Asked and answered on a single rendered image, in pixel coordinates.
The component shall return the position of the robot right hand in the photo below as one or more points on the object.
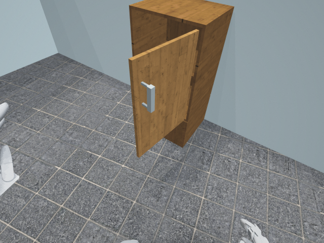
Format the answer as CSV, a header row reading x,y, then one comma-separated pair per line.
x,y
253,232

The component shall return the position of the cupboard door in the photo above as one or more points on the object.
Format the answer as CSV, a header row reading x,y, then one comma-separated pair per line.
x,y
168,67

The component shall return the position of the handle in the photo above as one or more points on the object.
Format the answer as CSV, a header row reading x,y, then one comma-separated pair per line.
x,y
150,97

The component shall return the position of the robot left hand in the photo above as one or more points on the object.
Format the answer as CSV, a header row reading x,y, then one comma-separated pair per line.
x,y
7,176

